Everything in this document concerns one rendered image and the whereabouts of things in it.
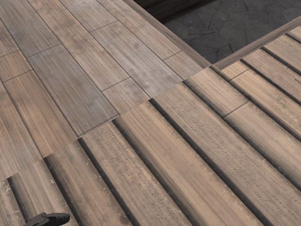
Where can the robot left hand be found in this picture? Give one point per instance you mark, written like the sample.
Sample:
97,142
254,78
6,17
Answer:
53,219

